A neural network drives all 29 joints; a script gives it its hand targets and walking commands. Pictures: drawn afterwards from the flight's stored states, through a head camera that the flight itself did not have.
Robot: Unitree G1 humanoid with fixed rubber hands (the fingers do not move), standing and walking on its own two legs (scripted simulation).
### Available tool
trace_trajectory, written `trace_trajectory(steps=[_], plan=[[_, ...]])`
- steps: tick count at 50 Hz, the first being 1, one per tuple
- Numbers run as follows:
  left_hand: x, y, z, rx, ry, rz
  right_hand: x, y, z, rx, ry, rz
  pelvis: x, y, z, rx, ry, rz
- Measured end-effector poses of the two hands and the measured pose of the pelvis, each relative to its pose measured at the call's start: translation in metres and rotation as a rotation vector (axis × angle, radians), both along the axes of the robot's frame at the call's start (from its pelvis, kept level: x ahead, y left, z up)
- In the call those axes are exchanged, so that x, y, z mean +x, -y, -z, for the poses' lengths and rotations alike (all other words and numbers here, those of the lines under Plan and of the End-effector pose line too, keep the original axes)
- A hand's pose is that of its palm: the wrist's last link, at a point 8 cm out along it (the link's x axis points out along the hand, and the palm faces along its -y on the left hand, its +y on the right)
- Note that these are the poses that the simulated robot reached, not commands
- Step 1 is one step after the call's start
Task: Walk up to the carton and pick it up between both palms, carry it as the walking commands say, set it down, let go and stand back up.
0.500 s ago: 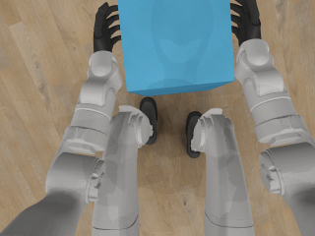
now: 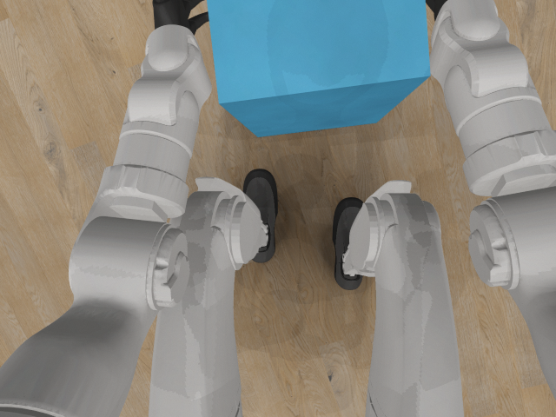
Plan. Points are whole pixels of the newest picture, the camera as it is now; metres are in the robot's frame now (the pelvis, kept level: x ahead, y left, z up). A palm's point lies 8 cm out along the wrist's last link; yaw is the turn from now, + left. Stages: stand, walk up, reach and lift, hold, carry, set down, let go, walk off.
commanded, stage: set down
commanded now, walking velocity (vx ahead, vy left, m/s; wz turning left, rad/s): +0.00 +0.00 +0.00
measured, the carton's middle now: (310, 33) +0.53 +0.00 -0.24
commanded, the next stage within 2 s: none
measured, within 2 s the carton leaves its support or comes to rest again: neither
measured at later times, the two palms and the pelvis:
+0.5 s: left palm (190, 17) +0.55 +0.15 -0.22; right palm out of the picture +0.56 -0.14 -0.23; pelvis +0.01 +0.00 -0.06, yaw +0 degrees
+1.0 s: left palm (183, 8) +0.56 +0.16 -0.24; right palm out of the picture +0.57 -0.13 -0.26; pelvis +0.02 +0.00 -0.09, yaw +0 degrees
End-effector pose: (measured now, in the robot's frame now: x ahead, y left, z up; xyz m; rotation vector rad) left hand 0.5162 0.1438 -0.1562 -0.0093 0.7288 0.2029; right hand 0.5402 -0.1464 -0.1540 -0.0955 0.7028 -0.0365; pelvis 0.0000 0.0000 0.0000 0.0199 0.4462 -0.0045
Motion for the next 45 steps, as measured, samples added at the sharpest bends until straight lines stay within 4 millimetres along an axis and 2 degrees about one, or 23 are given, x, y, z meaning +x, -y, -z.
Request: trace_trajectory(steps=[14, 23, 34, 45], plan=[[0.009, -0.001, 0.048, -0.007, -0.025, -0.012, 0.013, -0.001, 0.046, 0.004, -0.026, -0.004, 0.007, 0.001, 0.037, 0.003, -0.028, -0.001], [0.026, -0.001, 0.064, -0.011, -0.046, -0.009, 0.022, -0.001, 0.069, 0.005, -0.049, 0.002, 0.013, 0.002, 0.058, 0.005, -0.032, 0.000], [0.044, -0.011, 0.080, 0.000, -0.056, -0.008, 0.031, -0.010, 0.100, 0.010, -0.063, -0.019, 0.019, 0.004, 0.077, 0.012, -0.057, 0.000], [0.047, -0.016, 0.084, -0.012, -0.055, 0.002, 0.032, -0.013, 0.101, 0.034, -0.054, -0.028, 0.017, 0.002, 0.088, 0.008, -0.042, 0.001]])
